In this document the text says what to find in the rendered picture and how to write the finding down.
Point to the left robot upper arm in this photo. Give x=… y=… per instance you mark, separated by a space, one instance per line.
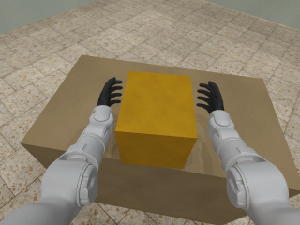
x=67 y=187

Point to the right robot forearm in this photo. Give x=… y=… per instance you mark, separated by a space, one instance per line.
x=228 y=145

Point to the left robot forearm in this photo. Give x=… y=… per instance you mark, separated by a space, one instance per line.
x=93 y=141

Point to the pedestal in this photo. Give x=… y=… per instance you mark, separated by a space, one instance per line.
x=197 y=192

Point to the robot left hand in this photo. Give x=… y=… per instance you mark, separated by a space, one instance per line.
x=106 y=96

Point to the robot right hand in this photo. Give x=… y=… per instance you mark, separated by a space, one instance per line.
x=214 y=101

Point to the carton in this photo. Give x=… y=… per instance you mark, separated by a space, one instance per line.
x=156 y=125

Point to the right robot upper arm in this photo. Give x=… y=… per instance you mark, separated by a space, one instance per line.
x=260 y=190

